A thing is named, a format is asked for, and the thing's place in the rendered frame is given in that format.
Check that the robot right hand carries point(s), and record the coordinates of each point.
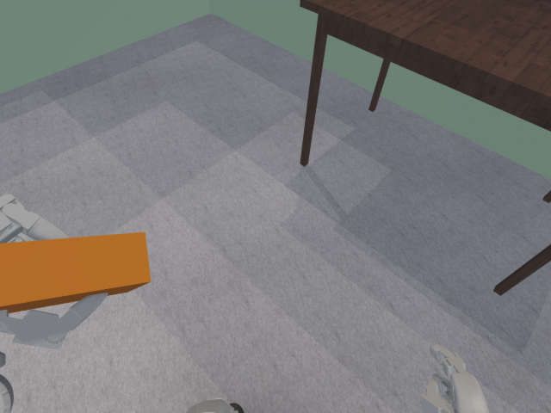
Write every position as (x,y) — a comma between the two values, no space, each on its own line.
(462,394)

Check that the table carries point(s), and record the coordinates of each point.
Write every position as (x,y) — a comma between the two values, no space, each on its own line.
(496,51)

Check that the sponge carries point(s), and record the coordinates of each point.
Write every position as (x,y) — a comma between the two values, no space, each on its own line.
(42,273)

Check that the robot left hand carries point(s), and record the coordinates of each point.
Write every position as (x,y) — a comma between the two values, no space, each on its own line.
(38,328)

